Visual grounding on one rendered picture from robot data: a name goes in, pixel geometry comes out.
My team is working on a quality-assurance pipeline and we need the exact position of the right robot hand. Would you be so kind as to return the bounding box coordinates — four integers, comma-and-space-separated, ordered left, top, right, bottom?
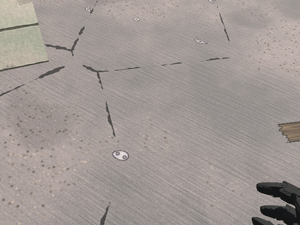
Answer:
251, 181, 300, 225

